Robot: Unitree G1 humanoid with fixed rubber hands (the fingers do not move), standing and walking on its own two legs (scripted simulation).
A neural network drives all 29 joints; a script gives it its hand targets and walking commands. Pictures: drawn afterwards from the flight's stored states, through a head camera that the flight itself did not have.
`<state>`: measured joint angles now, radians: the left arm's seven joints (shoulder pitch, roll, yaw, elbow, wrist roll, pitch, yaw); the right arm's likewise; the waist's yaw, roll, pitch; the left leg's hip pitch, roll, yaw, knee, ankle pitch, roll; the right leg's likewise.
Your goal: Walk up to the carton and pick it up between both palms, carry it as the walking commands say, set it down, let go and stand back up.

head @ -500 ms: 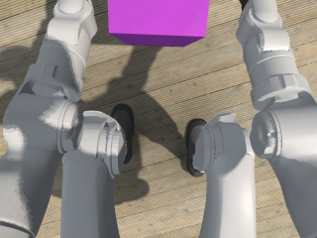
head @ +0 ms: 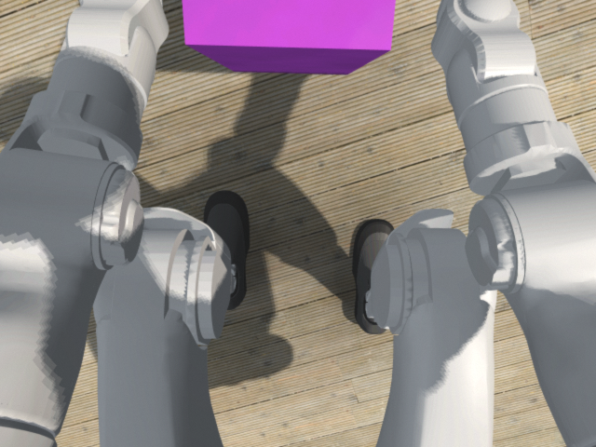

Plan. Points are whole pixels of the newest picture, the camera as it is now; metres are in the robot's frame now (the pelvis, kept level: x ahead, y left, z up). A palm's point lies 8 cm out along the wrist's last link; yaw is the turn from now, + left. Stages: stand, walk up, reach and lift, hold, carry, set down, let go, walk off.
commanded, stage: reach and lift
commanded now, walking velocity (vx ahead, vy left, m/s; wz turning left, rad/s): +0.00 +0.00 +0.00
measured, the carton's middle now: out of the picture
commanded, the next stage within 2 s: none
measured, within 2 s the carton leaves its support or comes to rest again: leaves its support in 0.96 s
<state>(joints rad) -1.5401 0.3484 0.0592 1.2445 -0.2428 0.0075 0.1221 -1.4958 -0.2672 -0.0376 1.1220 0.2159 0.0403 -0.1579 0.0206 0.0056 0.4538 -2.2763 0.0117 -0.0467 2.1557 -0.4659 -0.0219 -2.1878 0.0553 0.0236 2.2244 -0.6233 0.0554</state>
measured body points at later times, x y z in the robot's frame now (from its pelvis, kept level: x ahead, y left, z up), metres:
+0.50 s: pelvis +0.00 +0.00 +0.00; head +0.38 +0.02 +0.24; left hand +0.56 +0.17 -0.19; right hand +0.56 -0.09 -0.19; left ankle +0.14 +0.13 -0.33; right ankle +0.11 -0.13 -0.33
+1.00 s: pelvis +0.01 +0.00 -0.01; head +0.37 +0.02 +0.25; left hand +0.56 +0.16 -0.18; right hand +0.56 -0.10 -0.19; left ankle +0.14 +0.13 -0.33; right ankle +0.11 -0.13 -0.33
